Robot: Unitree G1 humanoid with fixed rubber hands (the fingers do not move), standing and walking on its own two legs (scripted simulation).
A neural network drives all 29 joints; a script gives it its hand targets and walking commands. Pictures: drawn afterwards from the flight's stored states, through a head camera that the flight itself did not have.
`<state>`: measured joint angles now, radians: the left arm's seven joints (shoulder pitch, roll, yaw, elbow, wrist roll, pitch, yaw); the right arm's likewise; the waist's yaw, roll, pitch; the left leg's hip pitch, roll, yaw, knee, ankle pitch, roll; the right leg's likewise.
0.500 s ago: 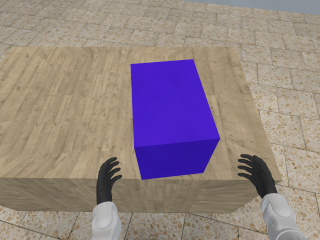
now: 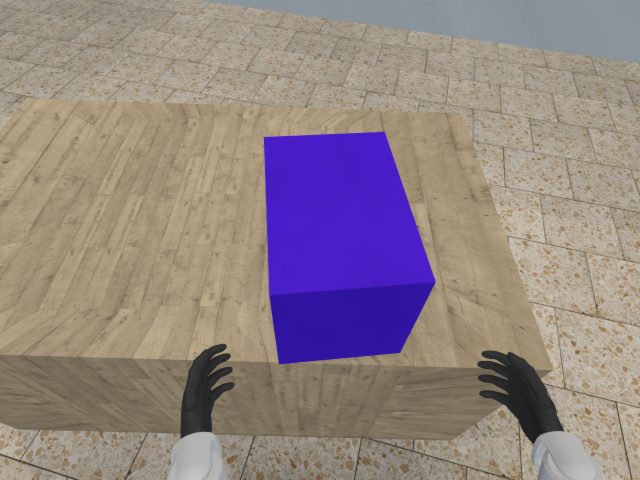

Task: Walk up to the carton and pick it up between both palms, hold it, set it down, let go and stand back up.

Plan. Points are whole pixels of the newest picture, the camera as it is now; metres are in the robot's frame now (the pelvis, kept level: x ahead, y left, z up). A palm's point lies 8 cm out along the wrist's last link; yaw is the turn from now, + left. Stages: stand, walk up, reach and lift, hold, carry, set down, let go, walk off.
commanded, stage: set down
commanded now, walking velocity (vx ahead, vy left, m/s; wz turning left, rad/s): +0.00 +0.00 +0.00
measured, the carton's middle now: (332, 246) +0.48 +0.00 -0.07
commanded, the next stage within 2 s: let go in 1.90 s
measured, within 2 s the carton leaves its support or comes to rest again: neither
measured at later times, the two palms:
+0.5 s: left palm (205, 426) +0.20 +0.17 -0.07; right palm (537, 423) +0.20 -0.25 -0.06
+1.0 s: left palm (179, 431) +0.19 +0.20 -0.07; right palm (514, 426) +0.20 -0.23 -0.07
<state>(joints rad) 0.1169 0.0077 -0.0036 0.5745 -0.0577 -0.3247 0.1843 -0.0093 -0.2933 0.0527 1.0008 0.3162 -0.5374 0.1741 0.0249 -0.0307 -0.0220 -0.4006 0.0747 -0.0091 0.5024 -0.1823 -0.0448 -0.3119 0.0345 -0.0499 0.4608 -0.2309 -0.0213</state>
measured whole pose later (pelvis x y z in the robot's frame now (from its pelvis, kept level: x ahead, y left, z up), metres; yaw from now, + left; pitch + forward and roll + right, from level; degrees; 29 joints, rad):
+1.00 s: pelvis +0.01 +0.00 +0.00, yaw +0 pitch +0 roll -1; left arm 0.16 0.14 0.00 0.51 -0.04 -0.01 0.05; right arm 0.04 -0.23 0.07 0.92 0.12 -0.33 0.03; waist 0.02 -0.04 0.02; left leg -0.28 0.06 -0.01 0.48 -0.20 -0.04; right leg -0.20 0.02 -0.05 0.46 -0.26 -0.02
